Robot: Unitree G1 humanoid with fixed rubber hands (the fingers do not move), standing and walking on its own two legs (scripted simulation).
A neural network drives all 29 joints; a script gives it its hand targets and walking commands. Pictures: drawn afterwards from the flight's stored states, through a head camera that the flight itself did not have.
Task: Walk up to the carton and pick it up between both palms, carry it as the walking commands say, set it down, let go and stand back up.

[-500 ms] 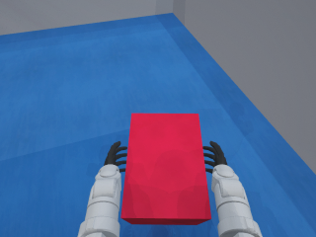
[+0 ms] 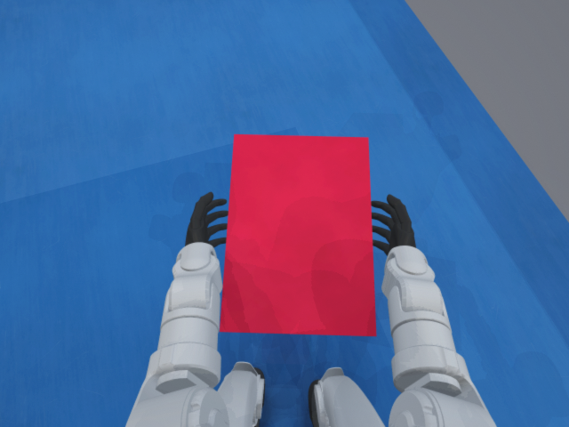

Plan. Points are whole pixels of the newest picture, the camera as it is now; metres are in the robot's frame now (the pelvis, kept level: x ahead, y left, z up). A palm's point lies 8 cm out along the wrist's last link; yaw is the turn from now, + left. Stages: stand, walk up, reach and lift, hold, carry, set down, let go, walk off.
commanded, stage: set down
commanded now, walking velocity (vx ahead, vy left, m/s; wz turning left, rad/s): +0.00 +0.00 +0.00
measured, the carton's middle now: (297, 241) +0.41 -0.01 -0.13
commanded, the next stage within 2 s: none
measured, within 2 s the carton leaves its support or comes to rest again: neither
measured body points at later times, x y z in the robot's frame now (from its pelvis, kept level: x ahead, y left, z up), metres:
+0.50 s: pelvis +0.00 +0.00 -0.07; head +0.19 +0.01 +0.33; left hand +0.42 +0.14 -0.14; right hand +0.41 -0.16 -0.14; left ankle +0.08 +0.11 -0.67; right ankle +0.05 -0.11 -0.67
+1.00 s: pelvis -0.02 +0.01 -0.15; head +0.22 +0.01 +0.23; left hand +0.44 +0.14 -0.23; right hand +0.44 -0.16 -0.23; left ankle +0.08 +0.11 -0.67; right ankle +0.05 -0.11 -0.67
